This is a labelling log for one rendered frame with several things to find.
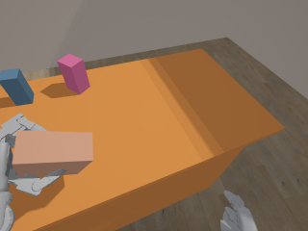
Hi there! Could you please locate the sponge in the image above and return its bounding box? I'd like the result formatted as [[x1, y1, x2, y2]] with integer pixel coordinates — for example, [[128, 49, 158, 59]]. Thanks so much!
[[12, 130, 93, 177]]

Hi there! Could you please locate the table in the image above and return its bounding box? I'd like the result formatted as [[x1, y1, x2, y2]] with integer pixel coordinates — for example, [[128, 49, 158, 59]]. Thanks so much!
[[0, 48, 285, 231]]

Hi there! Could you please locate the right robot hand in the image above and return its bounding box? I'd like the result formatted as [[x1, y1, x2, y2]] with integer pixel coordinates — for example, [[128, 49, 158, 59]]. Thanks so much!
[[220, 190, 258, 231]]

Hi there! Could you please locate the left robot hand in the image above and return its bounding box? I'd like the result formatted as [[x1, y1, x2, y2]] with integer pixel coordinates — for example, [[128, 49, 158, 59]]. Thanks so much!
[[0, 114, 66, 196]]

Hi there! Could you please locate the left robot forearm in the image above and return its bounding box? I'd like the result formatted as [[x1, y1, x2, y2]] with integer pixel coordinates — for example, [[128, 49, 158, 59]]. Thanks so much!
[[0, 192, 15, 231]]

